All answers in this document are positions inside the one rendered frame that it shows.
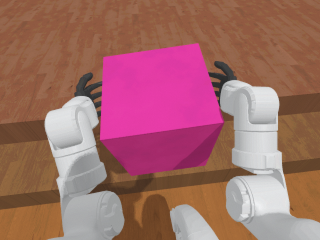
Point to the left robot upper arm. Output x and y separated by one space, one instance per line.
95 216

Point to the right robot thigh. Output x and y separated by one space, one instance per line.
192 226

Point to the carton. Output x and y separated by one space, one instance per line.
159 110

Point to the robot left forearm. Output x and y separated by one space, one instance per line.
70 134

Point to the robot right forearm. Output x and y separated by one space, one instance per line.
255 121

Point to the right robot upper arm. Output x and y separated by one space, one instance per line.
261 204

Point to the left robot hand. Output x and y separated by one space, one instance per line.
82 91

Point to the right robot hand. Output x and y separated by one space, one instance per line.
229 76

